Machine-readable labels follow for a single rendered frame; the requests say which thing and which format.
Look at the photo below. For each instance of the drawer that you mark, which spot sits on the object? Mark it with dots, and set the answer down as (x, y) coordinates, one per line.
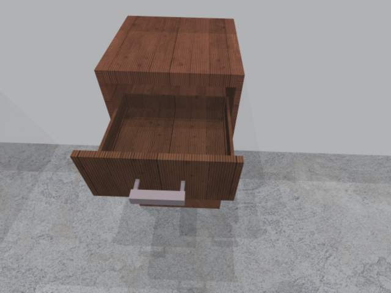
(163, 140)

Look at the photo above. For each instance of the cabinet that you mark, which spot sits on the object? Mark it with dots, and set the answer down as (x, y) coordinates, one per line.
(174, 56)

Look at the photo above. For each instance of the handle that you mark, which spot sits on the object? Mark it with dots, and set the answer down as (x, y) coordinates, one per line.
(159, 197)

